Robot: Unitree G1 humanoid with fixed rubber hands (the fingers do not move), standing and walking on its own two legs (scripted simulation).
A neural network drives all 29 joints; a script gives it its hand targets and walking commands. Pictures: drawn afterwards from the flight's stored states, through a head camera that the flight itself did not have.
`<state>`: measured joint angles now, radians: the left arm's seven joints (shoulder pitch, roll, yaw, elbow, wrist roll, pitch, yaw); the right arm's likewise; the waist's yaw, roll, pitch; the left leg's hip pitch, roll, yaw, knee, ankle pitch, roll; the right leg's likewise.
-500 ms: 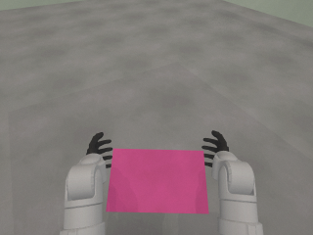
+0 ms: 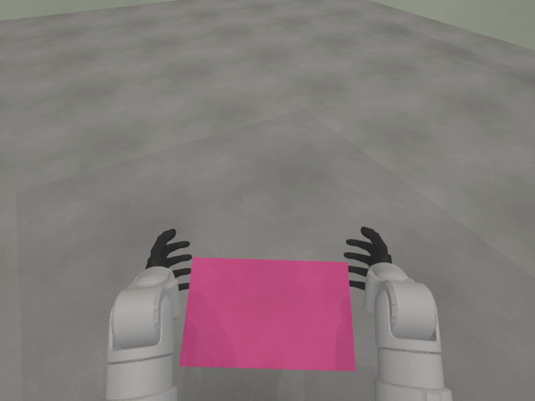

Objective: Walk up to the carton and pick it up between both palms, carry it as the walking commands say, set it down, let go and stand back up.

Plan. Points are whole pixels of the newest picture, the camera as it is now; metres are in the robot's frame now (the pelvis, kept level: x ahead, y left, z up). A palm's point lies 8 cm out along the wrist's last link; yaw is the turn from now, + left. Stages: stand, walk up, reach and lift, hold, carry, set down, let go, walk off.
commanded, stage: carry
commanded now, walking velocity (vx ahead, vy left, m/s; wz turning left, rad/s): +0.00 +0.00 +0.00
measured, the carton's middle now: (267, 314) +0.27 +0.00 -0.02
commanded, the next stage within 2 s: none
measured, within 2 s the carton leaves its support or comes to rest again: neither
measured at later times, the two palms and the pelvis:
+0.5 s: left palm (157, 278) +0.27 +0.15 +0.09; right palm (378, 277) +0.27 -0.16 +0.08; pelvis +0.00 +0.00 +0.00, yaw +0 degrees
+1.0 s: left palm (160, 277) +0.27 +0.15 +0.09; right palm (380, 277) +0.27 -0.16 +0.08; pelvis +0.01 -0.01 +0.00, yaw +0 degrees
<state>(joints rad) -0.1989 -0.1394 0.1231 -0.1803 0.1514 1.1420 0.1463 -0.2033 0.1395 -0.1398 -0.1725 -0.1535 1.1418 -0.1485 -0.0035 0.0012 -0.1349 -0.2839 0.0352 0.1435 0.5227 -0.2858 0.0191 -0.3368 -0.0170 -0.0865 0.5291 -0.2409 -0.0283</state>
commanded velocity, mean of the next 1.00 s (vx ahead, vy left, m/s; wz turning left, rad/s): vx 0.00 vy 0.00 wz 0.00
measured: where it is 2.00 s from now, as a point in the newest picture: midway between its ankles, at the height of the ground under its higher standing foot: outside the picture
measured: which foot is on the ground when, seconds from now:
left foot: down 0.00-1.00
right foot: down 0.00-1.00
